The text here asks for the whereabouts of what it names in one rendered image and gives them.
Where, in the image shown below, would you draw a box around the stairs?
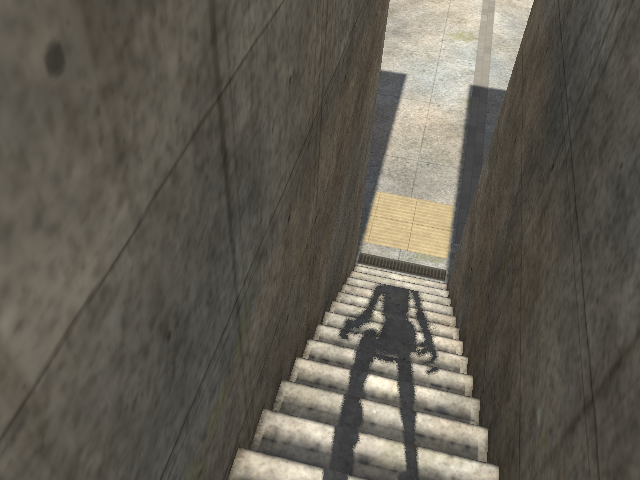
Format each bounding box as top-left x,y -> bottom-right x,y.
227,265 -> 499,480

